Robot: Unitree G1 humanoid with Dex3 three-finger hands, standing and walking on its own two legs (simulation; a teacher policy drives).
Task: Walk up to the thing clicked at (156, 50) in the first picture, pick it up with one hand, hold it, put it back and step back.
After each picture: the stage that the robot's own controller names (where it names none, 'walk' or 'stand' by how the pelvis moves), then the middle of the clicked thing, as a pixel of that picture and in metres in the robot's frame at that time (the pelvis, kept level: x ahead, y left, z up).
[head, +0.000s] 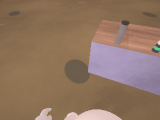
stand; (158, 46) +0.82 -0.66 -0.03
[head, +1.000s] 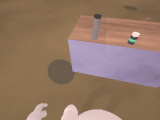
walk; (133, 38) +0.85 -0.39 +0.00
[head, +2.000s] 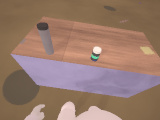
walk; (95, 54) +0.55 +0.00 +0.01
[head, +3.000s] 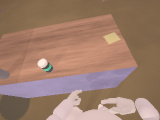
stand; (45, 66) +0.34 +0.41 -0.03
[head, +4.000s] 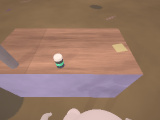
stand; (59, 61) +0.44 +0.29 -0.02
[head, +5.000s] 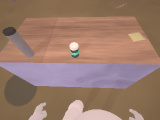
stand; (74, 50) +0.52 +0.17 +0.00
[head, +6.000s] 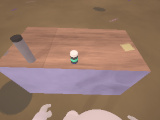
stand; (74, 57) +0.53 +0.17 -0.03
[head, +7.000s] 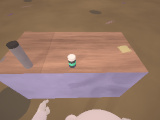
stand; (72, 61) +0.50 +0.18 -0.04
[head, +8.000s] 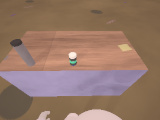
stand; (72, 59) +0.53 +0.18 -0.04
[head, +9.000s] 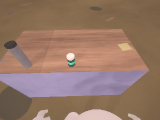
stand; (71, 60) +0.49 +0.21 -0.04
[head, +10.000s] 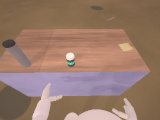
rise first; (70, 60) +0.49 +0.20 -0.03
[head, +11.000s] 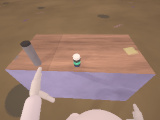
go down; (76, 60) +0.53 +0.17 -0.03
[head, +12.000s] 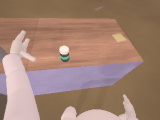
go down; (64, 54) +0.50 +0.18 +0.01
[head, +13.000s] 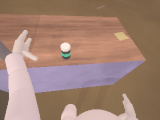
close in; (65, 51) +0.51 +0.17 +0.02
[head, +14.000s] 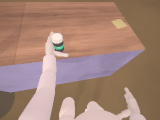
close; (58, 43) +0.52 +0.19 +0.05
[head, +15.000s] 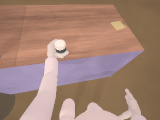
lift; (61, 49) +0.48 +0.17 +0.05
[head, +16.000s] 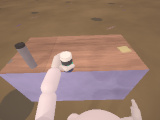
lift; (67, 62) +0.33 +0.16 +0.17
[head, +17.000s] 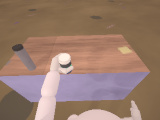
hold; (65, 64) +0.32 +0.17 +0.16
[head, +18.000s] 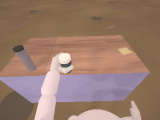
hold; (65, 63) +0.33 +0.17 +0.16
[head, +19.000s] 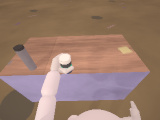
hold; (66, 64) +0.33 +0.17 +0.16
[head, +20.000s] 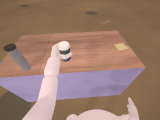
crouch; (65, 51) +0.42 +0.18 +0.17
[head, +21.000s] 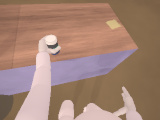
lower; (52, 45) +0.51 +0.20 +0.04
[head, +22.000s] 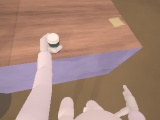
lower; (54, 43) +0.51 +0.19 +0.05
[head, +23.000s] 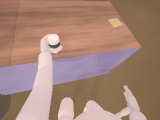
lower; (54, 44) +0.51 +0.19 +0.05
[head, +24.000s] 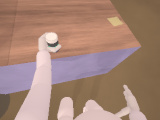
lower; (53, 43) +0.51 +0.20 +0.05
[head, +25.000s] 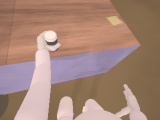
loosen; (52, 41) +0.52 +0.20 +0.06
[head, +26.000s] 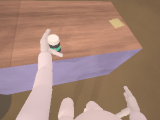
withdraw; (54, 44) +0.51 +0.19 +0.05
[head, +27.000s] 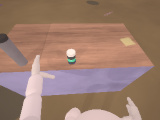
sink last; (71, 57) +0.48 +0.17 +0.01
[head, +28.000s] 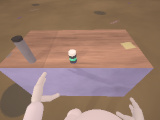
stand; (72, 56) +0.53 +0.20 +0.01
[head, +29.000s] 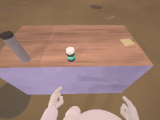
stand; (70, 54) +0.51 +0.19 +0.02
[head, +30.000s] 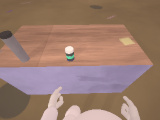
stand; (69, 54) +0.51 +0.20 +0.03
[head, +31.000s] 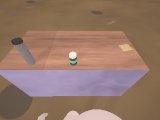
stand; (73, 58) +0.52 +0.18 -0.03
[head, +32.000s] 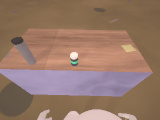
stand; (74, 59) +0.50 +0.18 -0.03
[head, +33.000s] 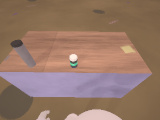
stand; (73, 61) +0.50 +0.17 -0.04
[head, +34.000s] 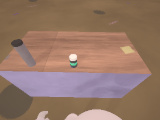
stand; (73, 61) +0.50 +0.17 -0.04
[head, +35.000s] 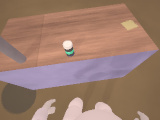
walk; (69, 48) +0.51 +0.17 +0.00
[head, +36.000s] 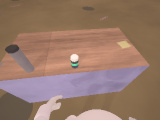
stand; (74, 61) +0.49 +0.14 -0.04
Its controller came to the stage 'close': yes
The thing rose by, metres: 0.21
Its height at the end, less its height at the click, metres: +0.00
